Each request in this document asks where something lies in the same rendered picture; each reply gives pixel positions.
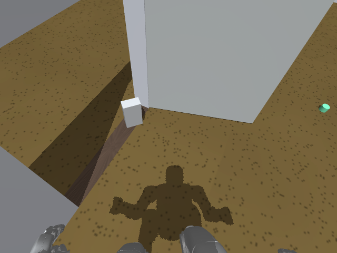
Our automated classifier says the left robot hand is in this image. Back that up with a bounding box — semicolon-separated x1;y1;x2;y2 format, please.
30;224;70;253

